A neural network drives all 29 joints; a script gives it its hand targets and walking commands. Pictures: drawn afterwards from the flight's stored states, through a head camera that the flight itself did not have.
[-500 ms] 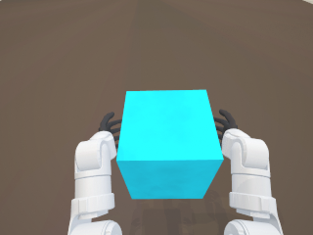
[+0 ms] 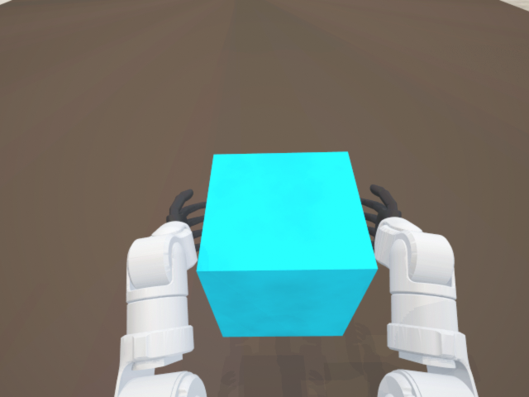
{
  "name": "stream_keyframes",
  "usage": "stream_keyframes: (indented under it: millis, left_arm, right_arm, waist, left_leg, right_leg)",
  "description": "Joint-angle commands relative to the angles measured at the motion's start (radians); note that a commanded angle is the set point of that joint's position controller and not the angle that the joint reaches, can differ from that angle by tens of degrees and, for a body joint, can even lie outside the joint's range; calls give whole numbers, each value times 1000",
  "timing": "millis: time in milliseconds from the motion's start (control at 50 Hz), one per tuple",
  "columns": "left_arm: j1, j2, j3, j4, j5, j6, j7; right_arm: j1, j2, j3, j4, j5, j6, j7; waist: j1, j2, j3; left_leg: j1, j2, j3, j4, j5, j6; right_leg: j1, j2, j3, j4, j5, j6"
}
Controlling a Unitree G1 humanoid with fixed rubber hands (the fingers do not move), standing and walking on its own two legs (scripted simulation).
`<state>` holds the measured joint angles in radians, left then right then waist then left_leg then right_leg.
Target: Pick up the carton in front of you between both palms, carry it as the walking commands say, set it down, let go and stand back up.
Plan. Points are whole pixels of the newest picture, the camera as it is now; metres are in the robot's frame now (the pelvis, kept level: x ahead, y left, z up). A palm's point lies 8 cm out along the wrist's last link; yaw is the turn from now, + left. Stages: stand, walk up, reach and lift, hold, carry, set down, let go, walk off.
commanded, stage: carry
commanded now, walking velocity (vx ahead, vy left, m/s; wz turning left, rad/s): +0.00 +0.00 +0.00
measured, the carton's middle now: (281, 250) +0.35 +0.00 +0.05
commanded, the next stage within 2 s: none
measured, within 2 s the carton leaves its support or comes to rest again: neither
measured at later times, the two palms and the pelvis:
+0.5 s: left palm (177, 238) +0.32 +0.15 +0.12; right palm (384, 234) +0.32 -0.15 +0.12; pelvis -0.01 +0.00 +0.00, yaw +0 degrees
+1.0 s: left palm (207, 178) +0.42 +0.12 +0.15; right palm (390, 173) +0.43 -0.18 +0.15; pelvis +0.09 -0.03 +0.00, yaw -1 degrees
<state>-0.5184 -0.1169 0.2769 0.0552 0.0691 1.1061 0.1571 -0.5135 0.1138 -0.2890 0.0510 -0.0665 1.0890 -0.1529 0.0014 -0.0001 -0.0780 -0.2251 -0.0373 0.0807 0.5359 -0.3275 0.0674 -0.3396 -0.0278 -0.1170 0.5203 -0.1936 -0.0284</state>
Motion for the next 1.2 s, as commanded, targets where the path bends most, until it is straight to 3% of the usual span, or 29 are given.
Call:
stream_keyframes:
  millis: [0,520,560,580,620,640,680,740,780,800,820,840,860,880,900,920,940,980,1000,1080,1100,1140,1160,1180]
  left_arm:
    - [-611,-783,-574,-57,-179,-18,-15]
    - [-617,-790,-575,-57,-183,-16,-18]
    - [-632,-792,-580,-68,-189,-17,-18]
    - [-647,-792,-584,-79,-194,-17,-17]
    - [-683,-783,-592,-104,-207,-16,-13]
    - [-695,-769,-594,-115,-212,-15,-8]
    - [-701,-731,-585,-136,-221,-9,5]
    - [-665,-652,-547,-133,-220,9,29]
    - [-626,-616,-516,-115,-210,21,39]
    - [-608,-608,-502,-105,-204,27,41]
    - [-610,-599,-489,-105,-199,33,42]
    - [-578,-583,-474,-90,-189,41,44]
    - [-567,-556,-466,-77,-175,47,46]
    - [-601,-577,-471,-91,-180,49,45]
    - [-642,-600,-489,-120,-193,53,38]
    - [-690,-631,-518,-152,-215,55,27]
    - [-734,-666,-548,-188,-243,51,17]
    - [-810,-707,-588,-232,-289,39,1]
    - [-812,-710,-597,-234,-299,35,-4]
    - [-752,-684,-596,-214,-298,32,-5]
    - [-741,-678,-592,-207,-300,33,-5]
    - [-745,-674,-594,-208,-311,33,-12]
    - [-745,-677,-596,-211,-317,31,-16]
    - [-750,-676,-596,-215,-324,30,-20]
  right_arm:
    - [-591,774,572,-38,178,0,20]
    - [-598,782,574,-40,182,3,23]
    - [-615,780,576,-54,185,1,23]
    - [-630,778,579,-63,190,1,23]
    - [-653,770,586,-84,202,2,16]
    - [-664,758,589,-100,209,3,12]
    - [-676,711,592,-130,224,7,-2]
    - [-674,644,593,-157,248,21,-25]
    - [-666,622,589,-164,261,33,-33]
    - [-669,620,589,-164,267,40,-35]
    - [-660,624,586,-154,274,45,-34]
    - [-665,618,581,-150,278,52,-34]
    - [-661,619,571,-151,275,62,-35]
    - [-700,629,562,-159,264,67,-34]
    - [-717,644,554,-149,255,71,-34]
    - [-705,655,535,-131,241,71,-34]
    - [-695,669,518,-128,228,71,-31]
    - [-707,691,519,-130,213,69,-29]
    - [-701,693,522,-134,206,68,-30]
    - [-656,664,526,-129,171,71,-41]
    - [-645,658,523,-123,164,73,-44]
    - [-646,650,522,-127,155,74,-46]
    - [-653,655,525,-125,153,73,-46]
    - [-661,656,529,-134,156,71,-46]
  waist:
    - [-2,7,-298]
    - [-1,3,-312]
    - [-4,12,-312]
    - [-8,27,-294]
    - [-26,67,-232]
    - [-41,88,-196]
    - [-51,125,-169]
    - [-64,112,-217]
    - [-55,113,-262]
    - [-26,107,-287]
    - [23,78,-335]
    - [77,-4,-371]
    - [74,-232,-370]
    - [77,-272,-353]
    - [76,-149,-327]
    - [63,-47,-311]
    - [49,-9,-293]
    - [41,-62,-271]
    - [56,-114,-278]
    - [98,-87,-239]
    - [104,-72,-223]
    - [103,-66,-168]
    - [81,-65,-135]
    - [78,-87,-111]
  left_leg:
    - [7,173,-131,-102,256,5]
    - [17,172,-129,-95,291,7]
    - [6,169,-138,-134,133,15]
    - [-5,172,-158,-163,-5,30]
    - [-23,208,-247,-240,-301,84]
    - [-10,242,-309,-273,-372,115]
    - [57,321,-405,-281,-273,176]
    - [234,329,-370,-177,197,203]
    - [243,293,-287,-99,335,168]
    - [177,256,-211,-43,387,132]
    - [40,217,-122,68,458,87]
    - [-146,155,-44,260,390,30]
    - [-464,37,32,486,58,-32]
    - [-602,16,-35,661,-222,-27]
    - [-651,52,-72,785,-229,-19]
    - [-684,72,-75,836,-191,-17]
    - [-696,92,-75,840,-150,-15]
    - [-725,103,-51,870,-56,-22]
    - [-770,93,-22,976,-59,-21]
    - [-1106,112,-13,1340,-151,0]
    - [-1196,127,-36,1398,-186,8]
    - [-1271,144,-27,1387,-210,19]
    - [-1220,156,-15,1276,-213,18]
    - [-1174,164,8,1199,-193,14]
  right_leg:
    - [188,-123,127,-39,145,-31]
    - [182,-125,128,-36,168,-30]
    - [170,-110,117,-44,32,-29]
    - [145,-91,100,-23,-71,-30]
    - [43,-29,44,62,-240,-27]
    - [-33,2,10,131,-254,-24]
    - [-173,3,15,253,-215,-29]
    - [-282,21,15,248,-282,-37]
    - [-202,55,-12,147,-255,-44]
    - [-58,75,-38,33,-193,-53]
    - [197,68,-30,-55,-74,-68]
    - [433,-12,125,-135,-56,-98]
    - [611,-285,540,-187,136,-220]
    - [639,-364,682,-184,254,-307]
    - [598,-357,636,-150,247,-318]
    - [558,-325,552,-142,191,-289]
    - [506,-291,487,-151,100,-246]
    - [451,-241,414,-175,20,-206]
    - [453,-237,405,-179,12,-220]
    - [574,-283,455,-164,59,-268]
    - [610,-295,456,-158,49,-262]
    - [599,-281,414,-192,15,-231]
    - [528,-242,366,-226,-17,-194]
    - [482,-220,323,-264,-10,-181]
